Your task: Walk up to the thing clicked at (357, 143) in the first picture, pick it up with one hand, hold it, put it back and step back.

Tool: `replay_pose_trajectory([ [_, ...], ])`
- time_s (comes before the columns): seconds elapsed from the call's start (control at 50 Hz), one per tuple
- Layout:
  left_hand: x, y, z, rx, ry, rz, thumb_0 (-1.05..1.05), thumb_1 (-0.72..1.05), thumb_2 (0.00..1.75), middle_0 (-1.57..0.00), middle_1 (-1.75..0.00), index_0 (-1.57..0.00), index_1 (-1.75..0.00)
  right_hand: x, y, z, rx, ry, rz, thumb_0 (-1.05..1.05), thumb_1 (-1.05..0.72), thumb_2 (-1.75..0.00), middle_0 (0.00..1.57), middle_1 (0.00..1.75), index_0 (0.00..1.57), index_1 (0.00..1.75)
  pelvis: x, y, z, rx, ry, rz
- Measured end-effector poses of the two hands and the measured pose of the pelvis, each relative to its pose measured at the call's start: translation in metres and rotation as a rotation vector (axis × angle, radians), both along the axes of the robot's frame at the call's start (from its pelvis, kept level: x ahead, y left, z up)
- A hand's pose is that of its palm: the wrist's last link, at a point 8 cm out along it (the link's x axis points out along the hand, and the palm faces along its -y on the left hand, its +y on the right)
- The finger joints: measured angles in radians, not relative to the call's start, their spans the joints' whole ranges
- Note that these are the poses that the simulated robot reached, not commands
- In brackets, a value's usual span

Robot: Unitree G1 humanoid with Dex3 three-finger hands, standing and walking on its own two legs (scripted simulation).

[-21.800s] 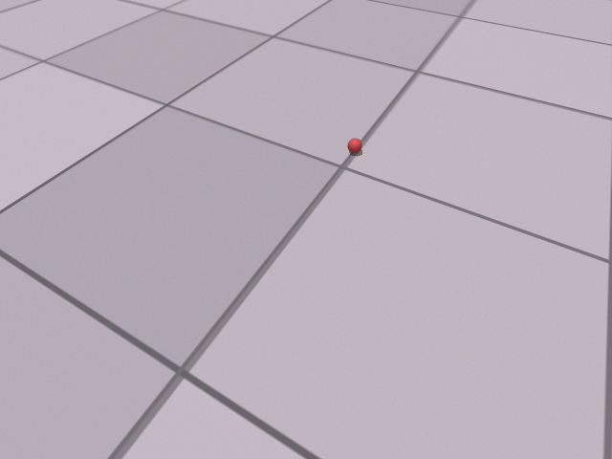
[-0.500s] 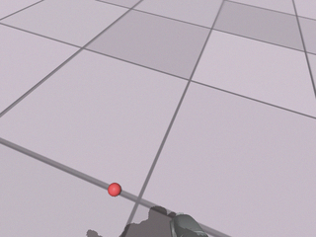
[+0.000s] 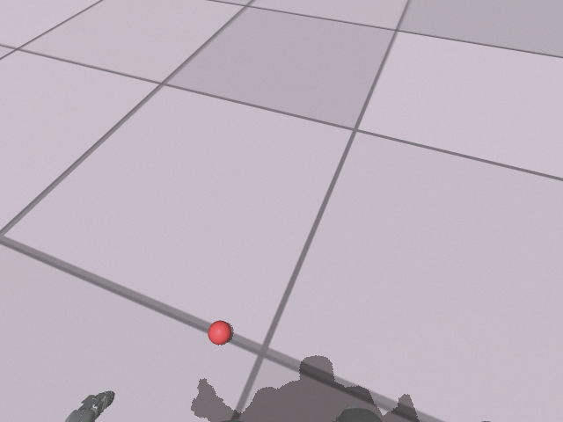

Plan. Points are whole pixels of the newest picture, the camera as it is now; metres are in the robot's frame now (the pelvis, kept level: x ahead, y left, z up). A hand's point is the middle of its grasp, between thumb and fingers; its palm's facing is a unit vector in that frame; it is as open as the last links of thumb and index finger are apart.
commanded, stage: walk up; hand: left
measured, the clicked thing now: (219, 332) +0.48 +0.22 -0.71
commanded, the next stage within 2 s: stand in 1.12 s
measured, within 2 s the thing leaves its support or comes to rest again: neither
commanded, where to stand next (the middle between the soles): +0.09 -0.01 m, yaw -1 degrees
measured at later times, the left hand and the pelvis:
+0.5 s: hand out of the picture +0.12 +0.25 -0.14, palm faces -0.07 -0.91 -0.42, open 7.4 cm; pelvis +0.02 -0.02 +0.01, yaw -2 degrees
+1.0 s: hand out of the picture +0.04 +0.29 -0.13, palm faces -0.01 -0.91 -0.42, open 7.4 cm; pelvis -0.01 -0.01 +0.01, yaw +0 degrees
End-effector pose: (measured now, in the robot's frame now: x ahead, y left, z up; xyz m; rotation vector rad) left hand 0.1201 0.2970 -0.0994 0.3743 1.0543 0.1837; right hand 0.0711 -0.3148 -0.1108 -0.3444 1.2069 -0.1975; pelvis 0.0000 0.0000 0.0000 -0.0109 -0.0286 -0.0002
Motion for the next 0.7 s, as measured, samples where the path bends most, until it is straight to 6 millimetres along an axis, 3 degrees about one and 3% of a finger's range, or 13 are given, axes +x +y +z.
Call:
replay_pose_trajectory([
  [0.12,-0.016,0.05,0.006,0.091,0.064,0.036,0.01,0.9,0.89,-0.21,-0.3,-0.21,-0.3,0.001,0.021,0.011,0.006,-0.044,-0.002,0.01,-0.9,-0.9,0.21,0.3,0.2,0.3,-0.002,0.02,0.004,0.006,0.003,-0.013],
  [0.24,-0.03,0.067,0.016,0.091,0.131,0.037,0.01,0.9,0.89,-0.2,-0.3,-0.2,-0.3,-0.018,0.027,0.021,-0.009,-0.025,-0.023,0.01,-0.9,-0.9,0.21,0.3,0.2,0.3,0.005,0.022,0.014,0.008,0.0,-0.018],
  [0.32,-0.029,0.059,0.016,0.064,0.157,0.033,0.01,0.9,0.89,-0.2,-0.3,-0.2,-0.3,-0.036,0.013,0.03,-0.048,-0.001,-0.043,0.01,-0.9,-0.9,0.21,0.3,0.2,0.3,0.012,0.013,0.017,0.019,-0.009,-0.022],
  [0.4,-0.017,0.035,0.012,0.031,0.142,0.011,0.01,0.9,0.89,-0.2,-0.3,-0.2,-0.3,-0.049,-0.01,0.035,-0.075,0.042,-0.061,0.01,-0.9,-0.9,0.21,0.3,0.2,0.3,0.018,0.0,0.018,0.017,-0.021,-0.028],
  [0.5,-0.005,-0.002,0.002,0.038,0.091,-0.008,0.01,0.9,0.89,-0.2,-0.3,-0.2,-0.3,-0.044,-0.036,0.014,-0.059,0.078,-0.089,0.01,-0.9,-0.9,0.21,0.3,0.2,0.3,0.016,-0.02,0.006,0.003,-0.034,-0.029],
  [0.6,-0.011,-0.021,0.009,0.049,0.06,-0.016,0.01,0.9,0.89,-0.21,-0.3,-0.21,-0.3,-0.023,-0.036,-0.001,-0.023,0.038,-0.073,0.01,-0.9,-0.9,0.2,0.3,0.2,0.3,-0.001,-0.02,0.005,0.01,-0.038,-0.013],
  [0.7,-0.019,-0.01,0.02,0.064,0.0,0.0,0.01,0.9,0.89,-0.21,-0.31,-0.21,-0.3,-0.02,-0.022,-0.008,0.019,0.018,-0.027,0.01,-0.9,-0.9,0.2,0.3,0.2,0.3,-0.01,-0.015,0.003,0.016,-0.036,0.012],
])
